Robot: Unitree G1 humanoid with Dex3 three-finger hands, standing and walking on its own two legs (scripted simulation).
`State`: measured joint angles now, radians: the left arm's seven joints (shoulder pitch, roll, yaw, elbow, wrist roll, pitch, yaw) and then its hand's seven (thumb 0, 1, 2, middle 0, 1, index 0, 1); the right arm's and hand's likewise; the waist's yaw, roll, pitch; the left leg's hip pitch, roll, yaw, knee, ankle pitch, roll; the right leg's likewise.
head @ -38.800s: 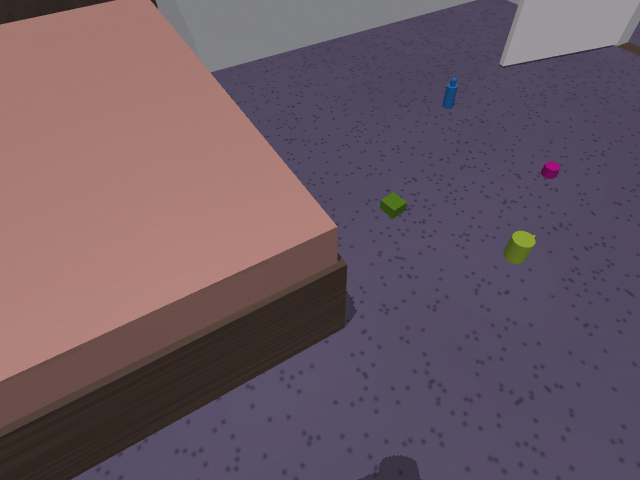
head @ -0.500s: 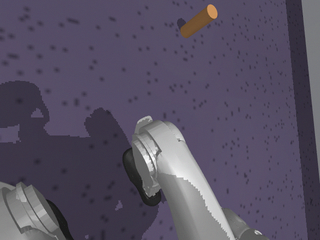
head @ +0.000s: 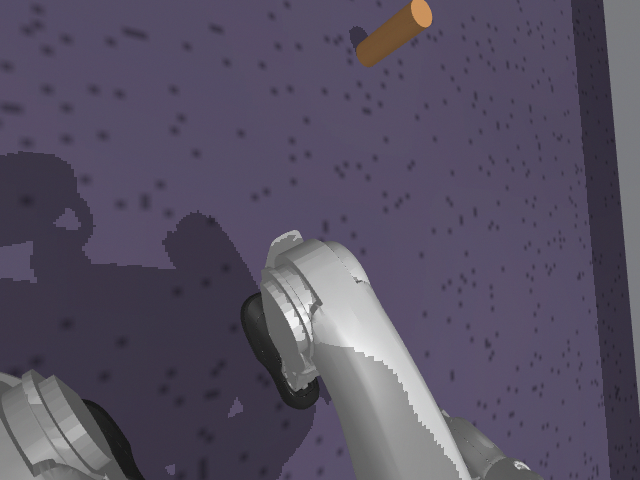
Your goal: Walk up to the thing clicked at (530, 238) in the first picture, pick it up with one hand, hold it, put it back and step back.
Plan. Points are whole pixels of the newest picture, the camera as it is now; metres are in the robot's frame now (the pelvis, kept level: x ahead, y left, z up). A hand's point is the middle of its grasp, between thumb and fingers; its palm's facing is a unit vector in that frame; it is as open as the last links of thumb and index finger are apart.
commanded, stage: close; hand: left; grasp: from above
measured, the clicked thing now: out of the picture +0.53 +0.35 -0.26
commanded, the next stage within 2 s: settle in 1.30 s
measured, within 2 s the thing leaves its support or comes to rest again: leaves its support in 1.78 s
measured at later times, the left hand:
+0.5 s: hand out of the picture +0.50 +0.36 -0.23, palm faces -0.42 -0.14 -0.90, open 13.1 cm
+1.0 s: hand out of the picture +0.50 +0.36 -0.23, palm faces -0.41 -0.14 -0.90, open 11.8 cm
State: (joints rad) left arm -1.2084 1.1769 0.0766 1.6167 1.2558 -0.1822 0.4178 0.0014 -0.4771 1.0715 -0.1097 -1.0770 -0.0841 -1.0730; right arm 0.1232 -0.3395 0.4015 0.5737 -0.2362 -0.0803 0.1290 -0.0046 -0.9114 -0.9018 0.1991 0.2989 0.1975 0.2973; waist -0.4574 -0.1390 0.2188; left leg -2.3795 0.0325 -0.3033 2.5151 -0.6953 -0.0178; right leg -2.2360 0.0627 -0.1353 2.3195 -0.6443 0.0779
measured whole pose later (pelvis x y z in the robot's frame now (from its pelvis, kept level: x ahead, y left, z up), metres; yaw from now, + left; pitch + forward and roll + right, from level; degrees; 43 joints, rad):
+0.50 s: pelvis +0.00 +0.00 +0.00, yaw +0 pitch +30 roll -17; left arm -1.21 1.17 0.06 1.62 1.26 -0.19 0.41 0.00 -0.34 0.89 -0.18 -1.01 -0.18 -0.98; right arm 0.11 -0.34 0.40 0.57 -0.23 -0.07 0.12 0.00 -0.90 -0.90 0.20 0.30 0.20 0.30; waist -0.45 -0.13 0.21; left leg -2.38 0.03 -0.30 2.51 -0.69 0.00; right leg -2.23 0.06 -0.13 2.31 -0.64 0.07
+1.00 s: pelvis +0.00 +0.00 +0.00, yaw +0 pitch +29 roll -16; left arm -1.21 1.18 0.05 1.63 1.24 -0.19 0.42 0.00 -0.18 0.85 -0.38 -0.97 -0.30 -0.93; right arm 0.12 -0.34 0.41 0.57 -0.23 -0.08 0.12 0.00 -0.90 -0.89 0.20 0.30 0.20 0.30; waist -0.45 -0.13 0.22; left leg -2.38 0.04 -0.29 2.52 -0.68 0.00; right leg -2.23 0.06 -0.13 2.31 -0.63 0.08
